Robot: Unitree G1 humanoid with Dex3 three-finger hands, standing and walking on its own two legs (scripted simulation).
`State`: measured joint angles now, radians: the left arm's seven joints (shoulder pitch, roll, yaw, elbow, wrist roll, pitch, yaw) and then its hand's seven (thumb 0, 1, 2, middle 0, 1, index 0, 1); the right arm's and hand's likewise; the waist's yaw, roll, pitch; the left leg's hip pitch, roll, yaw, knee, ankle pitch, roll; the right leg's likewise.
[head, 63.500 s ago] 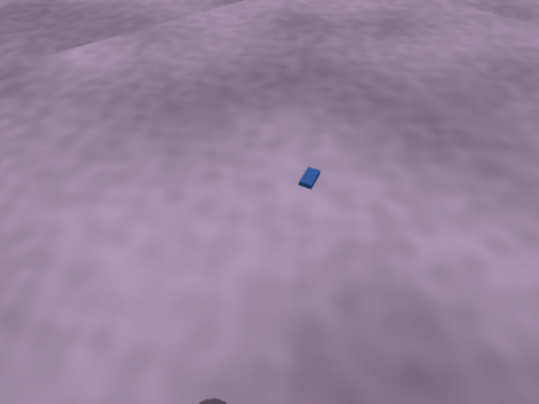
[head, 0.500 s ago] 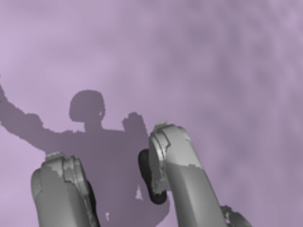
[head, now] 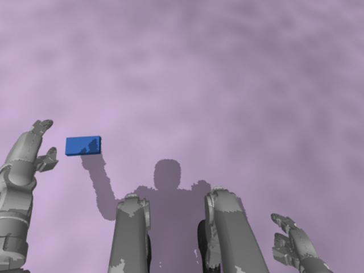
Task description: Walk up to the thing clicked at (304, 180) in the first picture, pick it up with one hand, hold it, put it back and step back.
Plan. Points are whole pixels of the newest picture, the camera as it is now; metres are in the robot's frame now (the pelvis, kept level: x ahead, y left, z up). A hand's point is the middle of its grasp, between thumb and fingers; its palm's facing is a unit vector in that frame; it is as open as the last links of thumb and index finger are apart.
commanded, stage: home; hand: left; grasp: from above
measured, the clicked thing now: (83, 145) +0.55 +0.35 -0.48
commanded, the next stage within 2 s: none
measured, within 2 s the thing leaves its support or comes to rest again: neither
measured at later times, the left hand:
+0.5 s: hand (50, 201) +0.27 +0.20 +0.09, palm faces +0.12 -0.97 -0.23, open 9.1 cm
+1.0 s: hand (34, 252) +0.21 +0.18 +0.17, palm faces +0.14 -0.97 -0.19, open 8.4 cm
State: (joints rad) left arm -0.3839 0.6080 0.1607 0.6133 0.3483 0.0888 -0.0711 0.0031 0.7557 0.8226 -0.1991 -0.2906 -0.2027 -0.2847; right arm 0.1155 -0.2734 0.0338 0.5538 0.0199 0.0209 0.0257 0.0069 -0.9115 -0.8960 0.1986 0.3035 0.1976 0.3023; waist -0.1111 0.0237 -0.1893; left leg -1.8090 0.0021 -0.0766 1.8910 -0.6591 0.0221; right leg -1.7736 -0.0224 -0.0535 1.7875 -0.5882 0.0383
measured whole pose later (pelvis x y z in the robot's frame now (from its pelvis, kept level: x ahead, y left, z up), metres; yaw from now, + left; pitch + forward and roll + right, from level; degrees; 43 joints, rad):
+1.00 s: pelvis +0.07 -0.02 +0.22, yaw +5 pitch +10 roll -2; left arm 0.50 0.21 0.03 -0.11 -0.06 0.45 0.02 0.01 0.72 0.81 -0.18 -0.29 -0.19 -0.28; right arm 0.26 -0.22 0.04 0.52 0.01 -0.26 -0.20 0.02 -0.91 -0.90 0.20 0.30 0.20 0.30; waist -0.03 0.05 -0.16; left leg -0.69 0.02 -0.07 1.00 -0.49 -0.01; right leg -0.67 -0.01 -0.07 0.93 -0.44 0.01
